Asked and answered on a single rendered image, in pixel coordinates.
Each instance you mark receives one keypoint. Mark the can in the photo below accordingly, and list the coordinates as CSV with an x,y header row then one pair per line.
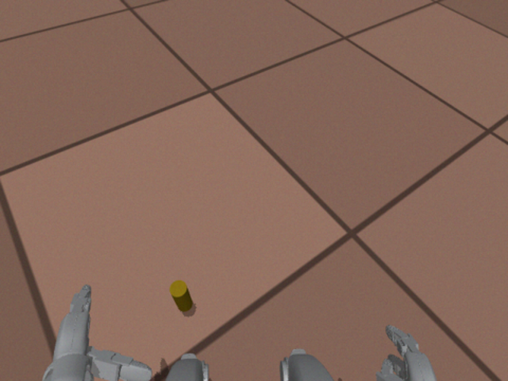
x,y
181,295

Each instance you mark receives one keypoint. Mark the left robot hand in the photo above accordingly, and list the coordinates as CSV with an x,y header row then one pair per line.
x,y
73,338

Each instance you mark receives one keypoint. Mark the right robot hand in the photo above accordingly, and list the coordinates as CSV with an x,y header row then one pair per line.
x,y
415,365

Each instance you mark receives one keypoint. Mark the left robot arm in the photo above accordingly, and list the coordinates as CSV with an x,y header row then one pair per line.
x,y
72,367

